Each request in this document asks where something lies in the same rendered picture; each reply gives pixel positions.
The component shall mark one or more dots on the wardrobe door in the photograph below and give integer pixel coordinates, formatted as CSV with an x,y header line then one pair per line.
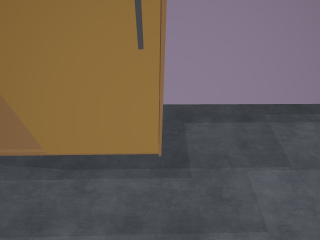
x,y
72,72
13,133

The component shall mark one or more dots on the handle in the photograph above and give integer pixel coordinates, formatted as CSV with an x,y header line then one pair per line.
x,y
139,24

